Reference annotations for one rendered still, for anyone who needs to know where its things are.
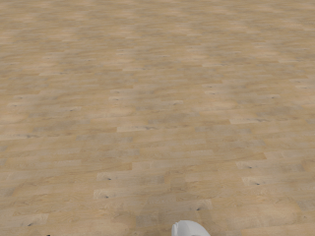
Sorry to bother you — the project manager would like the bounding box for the robot right thigh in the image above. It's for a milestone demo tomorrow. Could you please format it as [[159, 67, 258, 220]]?
[[171, 220, 211, 236]]

